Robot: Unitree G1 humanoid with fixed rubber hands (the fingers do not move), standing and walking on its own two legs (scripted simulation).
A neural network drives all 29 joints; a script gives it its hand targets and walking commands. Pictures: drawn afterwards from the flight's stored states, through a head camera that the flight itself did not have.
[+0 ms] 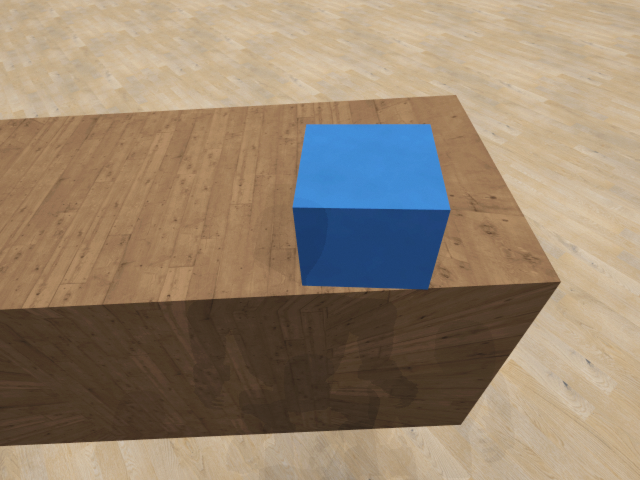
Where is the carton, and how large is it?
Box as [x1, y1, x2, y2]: [292, 124, 450, 289]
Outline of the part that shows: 306,124 292,207 302,285 427,289 450,209 430,125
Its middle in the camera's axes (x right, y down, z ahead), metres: +0.08 -0.05 +0.63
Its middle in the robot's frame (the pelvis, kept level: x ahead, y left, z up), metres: +0.53 -0.04 +0.04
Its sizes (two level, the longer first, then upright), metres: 0.203 0.203 0.175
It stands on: a pedestal, 0.71 m high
